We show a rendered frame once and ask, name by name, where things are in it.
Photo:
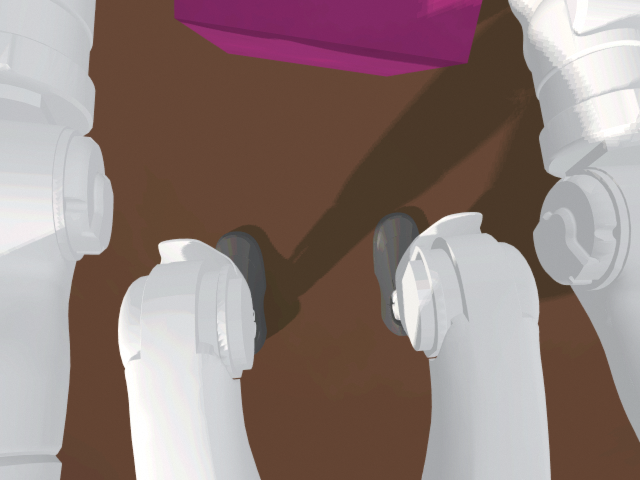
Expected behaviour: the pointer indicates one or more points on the left robot thigh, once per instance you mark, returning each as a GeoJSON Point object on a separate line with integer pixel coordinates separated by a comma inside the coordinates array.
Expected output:
{"type": "Point", "coordinates": [196, 335]}

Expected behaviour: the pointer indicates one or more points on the left robot upper arm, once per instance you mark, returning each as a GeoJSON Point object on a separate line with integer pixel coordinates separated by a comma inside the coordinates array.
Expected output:
{"type": "Point", "coordinates": [56, 205]}

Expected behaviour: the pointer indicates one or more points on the right robot thigh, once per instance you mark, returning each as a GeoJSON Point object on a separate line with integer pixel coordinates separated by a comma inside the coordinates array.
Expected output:
{"type": "Point", "coordinates": [489, 417]}

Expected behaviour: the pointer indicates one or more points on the robot thigh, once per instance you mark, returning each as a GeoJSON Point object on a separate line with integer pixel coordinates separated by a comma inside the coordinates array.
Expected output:
{"type": "Point", "coordinates": [489, 417]}
{"type": "Point", "coordinates": [196, 335]}

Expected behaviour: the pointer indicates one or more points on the right robot upper arm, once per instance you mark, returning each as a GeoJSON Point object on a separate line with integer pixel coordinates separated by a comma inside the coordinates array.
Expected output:
{"type": "Point", "coordinates": [588, 237]}

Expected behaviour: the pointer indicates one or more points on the left robot forearm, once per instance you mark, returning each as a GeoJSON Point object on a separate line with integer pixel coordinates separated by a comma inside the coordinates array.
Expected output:
{"type": "Point", "coordinates": [44, 62]}

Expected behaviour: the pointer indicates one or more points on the carton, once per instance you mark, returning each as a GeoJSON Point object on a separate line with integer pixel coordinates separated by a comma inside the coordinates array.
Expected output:
{"type": "Point", "coordinates": [379, 37]}

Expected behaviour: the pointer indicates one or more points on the right robot forearm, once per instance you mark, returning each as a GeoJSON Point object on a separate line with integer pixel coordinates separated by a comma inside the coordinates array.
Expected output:
{"type": "Point", "coordinates": [584, 56]}

